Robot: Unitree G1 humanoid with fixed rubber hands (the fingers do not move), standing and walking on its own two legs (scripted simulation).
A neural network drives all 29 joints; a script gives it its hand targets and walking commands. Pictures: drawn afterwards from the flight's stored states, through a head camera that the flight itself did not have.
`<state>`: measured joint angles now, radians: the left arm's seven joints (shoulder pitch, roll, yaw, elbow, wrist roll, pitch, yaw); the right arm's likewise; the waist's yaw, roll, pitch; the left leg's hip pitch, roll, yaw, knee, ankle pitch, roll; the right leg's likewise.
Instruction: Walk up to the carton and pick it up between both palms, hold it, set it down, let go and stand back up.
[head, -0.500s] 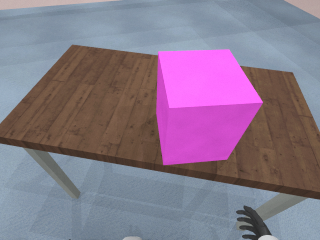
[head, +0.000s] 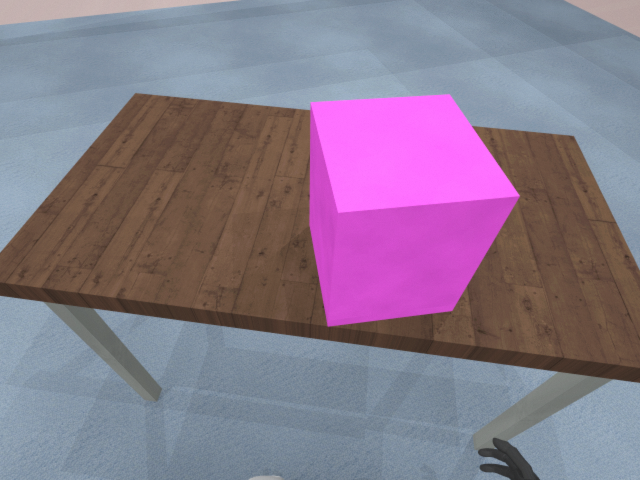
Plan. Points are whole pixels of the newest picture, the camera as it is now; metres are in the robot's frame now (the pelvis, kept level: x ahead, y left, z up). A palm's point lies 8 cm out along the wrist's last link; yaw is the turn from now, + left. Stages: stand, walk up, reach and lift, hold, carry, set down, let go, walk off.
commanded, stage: walk up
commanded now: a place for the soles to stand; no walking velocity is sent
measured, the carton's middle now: (386, 214) +0.45 -0.08 +0.06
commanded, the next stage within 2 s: reach and lift in 1.58 s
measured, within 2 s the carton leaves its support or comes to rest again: neither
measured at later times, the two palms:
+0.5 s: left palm out of the picture +0.06 +0.27 -0.12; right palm out of the picture +0.10 -0.28 -0.10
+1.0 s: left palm out of the picture +0.04 +0.25 -0.12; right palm out of the picture +0.10 -0.26 -0.10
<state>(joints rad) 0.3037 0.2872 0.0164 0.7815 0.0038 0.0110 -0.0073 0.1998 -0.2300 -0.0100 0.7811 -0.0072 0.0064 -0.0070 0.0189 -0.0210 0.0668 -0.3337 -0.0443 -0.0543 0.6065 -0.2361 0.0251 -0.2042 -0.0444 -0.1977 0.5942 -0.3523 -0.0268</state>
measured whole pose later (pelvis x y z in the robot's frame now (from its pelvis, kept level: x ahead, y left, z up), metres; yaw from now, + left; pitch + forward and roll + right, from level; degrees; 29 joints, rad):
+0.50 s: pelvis -0.03 -0.01 -0.01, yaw +1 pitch -4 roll -1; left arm 0.27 0.32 0.03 0.71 0.01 0.04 -0.01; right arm 0.18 -0.28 -0.03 0.73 -0.02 0.02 -0.02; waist 0.01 -0.01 0.12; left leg -0.40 -0.02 -0.06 0.73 -0.25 0.01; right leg -0.26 -0.03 -0.22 0.72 -0.39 -0.06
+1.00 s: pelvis -0.03 -0.02 +0.00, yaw +1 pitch -2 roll +0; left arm 0.32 0.28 0.01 0.69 0.01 0.02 -0.02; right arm 0.21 -0.22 -0.02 0.71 -0.01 0.00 0.00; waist 0.02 -0.02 0.10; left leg -0.32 -0.02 -0.04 0.64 -0.28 0.00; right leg -0.26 -0.02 -0.17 0.63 -0.33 -0.06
